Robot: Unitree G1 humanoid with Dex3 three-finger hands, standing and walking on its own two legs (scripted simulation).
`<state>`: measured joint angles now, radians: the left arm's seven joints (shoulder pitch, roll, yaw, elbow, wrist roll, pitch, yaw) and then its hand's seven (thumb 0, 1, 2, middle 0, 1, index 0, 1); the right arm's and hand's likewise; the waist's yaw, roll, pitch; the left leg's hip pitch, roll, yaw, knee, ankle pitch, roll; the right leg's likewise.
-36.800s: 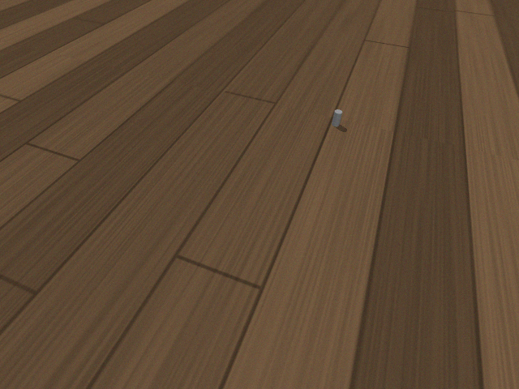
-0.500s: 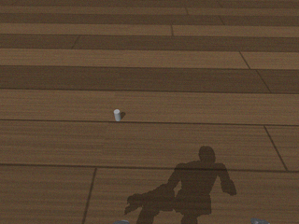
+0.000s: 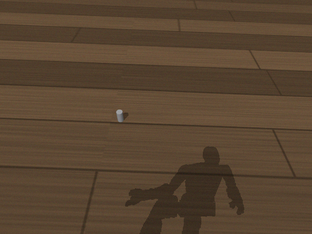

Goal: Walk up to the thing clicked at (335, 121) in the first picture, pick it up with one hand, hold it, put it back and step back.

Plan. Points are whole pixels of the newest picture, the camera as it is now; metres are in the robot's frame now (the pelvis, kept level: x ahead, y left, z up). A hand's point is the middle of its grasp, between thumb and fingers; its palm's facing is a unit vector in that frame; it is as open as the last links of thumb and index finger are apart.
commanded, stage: step back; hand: left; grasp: from above
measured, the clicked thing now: (120, 115) +1.09 +0.25 -0.71
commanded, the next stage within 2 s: stand in 0.32 s
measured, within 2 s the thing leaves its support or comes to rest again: neither
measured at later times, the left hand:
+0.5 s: hand out of the picture +0.13 +0.27 -0.15, palm faces +0.04 -0.94 -0.33, open 7.4 cm
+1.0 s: hand out of the picture +0.10 +0.26 -0.14, palm faces +0.02 -0.94 -0.35, open 7.4 cm
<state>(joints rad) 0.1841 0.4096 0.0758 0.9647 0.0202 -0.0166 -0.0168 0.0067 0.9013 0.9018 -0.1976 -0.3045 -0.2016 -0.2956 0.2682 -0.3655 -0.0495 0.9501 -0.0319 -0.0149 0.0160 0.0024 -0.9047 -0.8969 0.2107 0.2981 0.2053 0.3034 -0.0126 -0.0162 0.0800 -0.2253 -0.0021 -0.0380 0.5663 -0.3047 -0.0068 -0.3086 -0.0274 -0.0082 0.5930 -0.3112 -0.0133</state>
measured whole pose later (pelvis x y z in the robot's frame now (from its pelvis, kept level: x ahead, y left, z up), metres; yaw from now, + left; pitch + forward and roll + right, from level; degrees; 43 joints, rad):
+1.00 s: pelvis +0.04 +0.00 +0.02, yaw +2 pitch -2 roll +0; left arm 0.09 0.35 0.00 1.16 0.01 -0.02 -0.01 0.01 0.90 0.90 -0.20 -0.30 -0.20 -0.30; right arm 0.07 -0.34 0.00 1.14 -0.01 -0.01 0.01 0.00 -0.91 -0.90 0.21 0.30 0.20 0.30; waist 0.01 0.01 0.07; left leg -0.08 0.01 -0.02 0.31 -0.19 -0.02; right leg -0.12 -0.04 -0.04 0.31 -0.16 0.02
